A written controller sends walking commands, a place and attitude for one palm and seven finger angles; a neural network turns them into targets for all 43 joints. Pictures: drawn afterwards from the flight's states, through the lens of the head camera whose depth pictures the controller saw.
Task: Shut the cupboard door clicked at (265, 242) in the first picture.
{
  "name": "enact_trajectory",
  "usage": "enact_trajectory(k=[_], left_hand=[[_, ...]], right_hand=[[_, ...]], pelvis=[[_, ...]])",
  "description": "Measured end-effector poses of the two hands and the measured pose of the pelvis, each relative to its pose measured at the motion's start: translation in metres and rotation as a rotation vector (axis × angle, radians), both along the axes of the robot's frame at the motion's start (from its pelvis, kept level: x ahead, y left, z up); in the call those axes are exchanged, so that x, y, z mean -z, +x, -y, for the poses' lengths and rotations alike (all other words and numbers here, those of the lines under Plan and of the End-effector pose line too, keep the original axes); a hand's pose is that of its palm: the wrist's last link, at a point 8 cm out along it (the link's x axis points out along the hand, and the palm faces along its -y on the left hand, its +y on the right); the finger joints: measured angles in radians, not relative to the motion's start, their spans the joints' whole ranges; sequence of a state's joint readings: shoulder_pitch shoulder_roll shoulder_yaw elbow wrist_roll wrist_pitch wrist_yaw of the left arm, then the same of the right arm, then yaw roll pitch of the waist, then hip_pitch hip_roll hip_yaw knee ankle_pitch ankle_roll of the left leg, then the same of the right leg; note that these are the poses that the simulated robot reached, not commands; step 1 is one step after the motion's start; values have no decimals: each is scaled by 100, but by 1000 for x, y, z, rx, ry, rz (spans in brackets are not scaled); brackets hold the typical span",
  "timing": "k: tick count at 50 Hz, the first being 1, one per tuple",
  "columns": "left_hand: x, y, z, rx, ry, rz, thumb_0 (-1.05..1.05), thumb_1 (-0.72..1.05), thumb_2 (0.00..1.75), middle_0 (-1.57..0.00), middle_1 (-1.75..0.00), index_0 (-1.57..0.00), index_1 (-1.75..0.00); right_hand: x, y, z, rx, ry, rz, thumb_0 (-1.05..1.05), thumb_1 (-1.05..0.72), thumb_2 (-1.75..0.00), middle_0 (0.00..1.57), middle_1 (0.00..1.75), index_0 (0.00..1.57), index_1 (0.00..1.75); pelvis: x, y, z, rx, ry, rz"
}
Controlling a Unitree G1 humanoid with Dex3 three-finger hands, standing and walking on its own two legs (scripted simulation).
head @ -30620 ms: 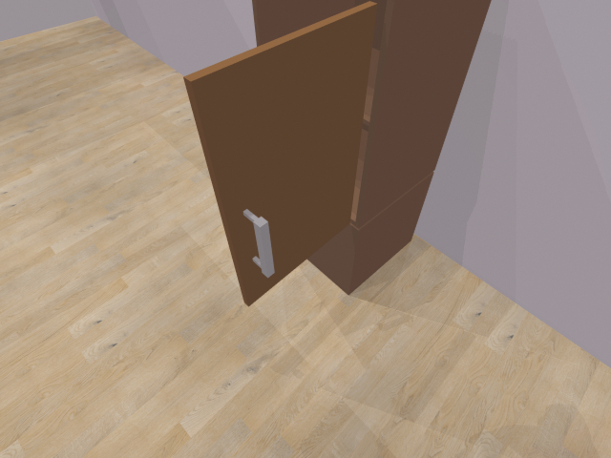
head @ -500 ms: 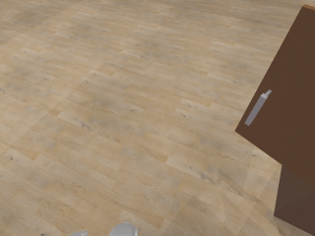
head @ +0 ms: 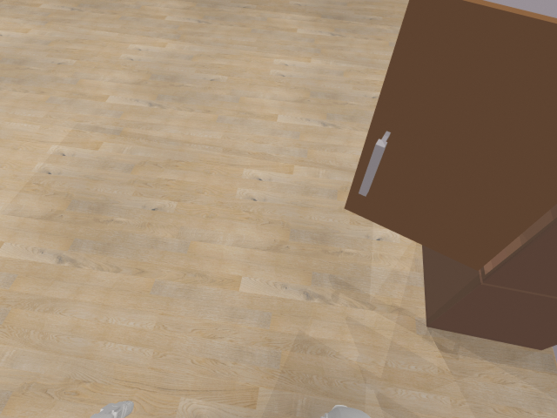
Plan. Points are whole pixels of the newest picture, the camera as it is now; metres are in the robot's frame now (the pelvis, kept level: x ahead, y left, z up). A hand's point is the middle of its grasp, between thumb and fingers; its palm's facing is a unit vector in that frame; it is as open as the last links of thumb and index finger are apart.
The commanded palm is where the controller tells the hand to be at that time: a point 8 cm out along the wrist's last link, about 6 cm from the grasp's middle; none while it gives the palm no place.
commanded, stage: turn to face it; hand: left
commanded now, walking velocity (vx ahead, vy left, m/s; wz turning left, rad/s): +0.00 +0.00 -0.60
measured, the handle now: (374, 164) +0.66 -0.18 -0.11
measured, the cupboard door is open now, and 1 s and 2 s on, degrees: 71 71 71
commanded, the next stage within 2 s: take the last steps up to it in 0.72 s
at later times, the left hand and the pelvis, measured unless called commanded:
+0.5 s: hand (183, 396) +0.16 +0.17 -0.17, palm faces -0.21 -0.95 -0.21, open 7.4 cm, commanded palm none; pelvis +0.05 +0.00 +0.00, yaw -15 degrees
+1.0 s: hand (229, 356) +0.23 +0.10 -0.15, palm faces -0.42 -0.87 -0.24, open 7.4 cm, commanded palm none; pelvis +0.06 -0.03 +0.00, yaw -26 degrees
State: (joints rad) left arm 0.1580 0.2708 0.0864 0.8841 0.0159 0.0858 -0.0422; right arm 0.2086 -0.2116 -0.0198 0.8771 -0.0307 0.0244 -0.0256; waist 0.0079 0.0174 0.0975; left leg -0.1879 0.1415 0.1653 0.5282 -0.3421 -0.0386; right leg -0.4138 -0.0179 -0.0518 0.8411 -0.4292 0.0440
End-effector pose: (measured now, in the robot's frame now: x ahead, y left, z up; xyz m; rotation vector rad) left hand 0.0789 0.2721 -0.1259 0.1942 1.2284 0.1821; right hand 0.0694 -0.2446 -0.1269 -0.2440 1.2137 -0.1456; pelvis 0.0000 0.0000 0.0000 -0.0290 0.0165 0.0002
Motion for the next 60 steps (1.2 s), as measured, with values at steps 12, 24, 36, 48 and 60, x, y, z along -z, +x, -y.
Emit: enact_trajectory(k=[12, 24, 36, 48, 60], left_hand=[[-16, 60, 59, 179, 43, 53, 0, 90, 90, -20, -30, -20, -30], [9, 84, 55, 249, -30, -9, 0, 90, 90, -20, -30, -20, -30], [10, 139, 43, 357, -32, -26, 1, 90, 90, -20, -30, -20, -30], [0, 166, 116, 503, -8, 57, 0, 90, 90, -20, -30, -20, -30], [9, 131, 128, 448, -41, -79, 0, 91, 90, -20, -30, -20, -30]], right_hand=[[13, -28, 60, 186, 8, -46, 1, -90, -90, 20, 30, 20, 30], [-8, 4, 38, 263, -29, 64, 1, -90, -90, 20, 30, 20, 30], [-16, -35, -8, 366, -27, 1, 0, -90, -89, 20, 30, 21, 30], [29, -125, 0, 560, 86, -154, 0, -90, -90, 20, 30, 21, 30], [3, -75, 38, 545, 56, -72, 1, -90, -90, 20, 30, 20, 30]], pelvis=[[0, 15, 29, 138, 53, -7], [1, 44, 8, 256, 28, -18], [-6, 61, -8, 374, -8, -8], [9, 57, 26, 452, 19, 16], [-5, 86, 53, 464, 20, 11]])
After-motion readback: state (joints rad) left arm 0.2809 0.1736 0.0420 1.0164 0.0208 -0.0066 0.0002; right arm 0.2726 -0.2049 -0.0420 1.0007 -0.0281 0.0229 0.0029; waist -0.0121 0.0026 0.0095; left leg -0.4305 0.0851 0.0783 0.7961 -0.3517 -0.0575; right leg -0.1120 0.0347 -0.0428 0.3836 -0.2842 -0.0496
